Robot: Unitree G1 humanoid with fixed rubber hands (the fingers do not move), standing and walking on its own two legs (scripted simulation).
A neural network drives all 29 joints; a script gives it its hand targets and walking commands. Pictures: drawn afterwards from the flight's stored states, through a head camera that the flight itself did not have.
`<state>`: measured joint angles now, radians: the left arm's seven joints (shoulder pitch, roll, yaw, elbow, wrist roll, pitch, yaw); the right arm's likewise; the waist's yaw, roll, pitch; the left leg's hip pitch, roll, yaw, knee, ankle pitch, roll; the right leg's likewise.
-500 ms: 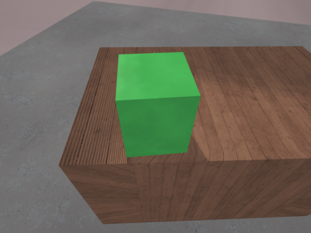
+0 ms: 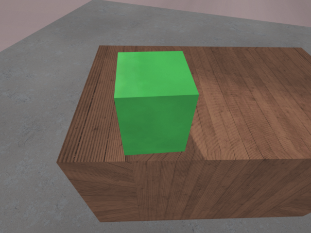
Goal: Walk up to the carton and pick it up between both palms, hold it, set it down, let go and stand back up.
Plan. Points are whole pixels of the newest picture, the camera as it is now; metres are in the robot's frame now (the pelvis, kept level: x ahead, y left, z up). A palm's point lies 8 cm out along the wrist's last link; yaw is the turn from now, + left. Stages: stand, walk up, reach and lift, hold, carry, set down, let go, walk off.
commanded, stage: stand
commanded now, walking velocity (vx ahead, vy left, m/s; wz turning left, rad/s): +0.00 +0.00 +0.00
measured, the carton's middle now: (152, 104) +0.49 +0.00 +0.06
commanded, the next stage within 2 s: reach and lift in 0.02 s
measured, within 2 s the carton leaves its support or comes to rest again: neither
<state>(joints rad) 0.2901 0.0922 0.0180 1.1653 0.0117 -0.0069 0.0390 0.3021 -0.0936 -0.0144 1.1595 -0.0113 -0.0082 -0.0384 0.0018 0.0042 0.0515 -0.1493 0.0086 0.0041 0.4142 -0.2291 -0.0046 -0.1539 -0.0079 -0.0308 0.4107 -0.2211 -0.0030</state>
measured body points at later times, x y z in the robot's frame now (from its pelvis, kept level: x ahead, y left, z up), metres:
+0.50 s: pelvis -0.02 -0.01 -0.01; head +0.03 +0.00 +0.43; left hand +0.11 +0.20 -0.11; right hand +0.13 -0.20 -0.12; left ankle +0.00 +0.12 -0.74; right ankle +0.00 -0.12 -0.74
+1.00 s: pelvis -0.02 -0.03 +0.00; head +0.02 -0.03 +0.45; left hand +0.12 +0.21 -0.08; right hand +0.13 -0.21 -0.07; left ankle +0.00 +0.12 -0.74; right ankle +0.00 -0.12 -0.74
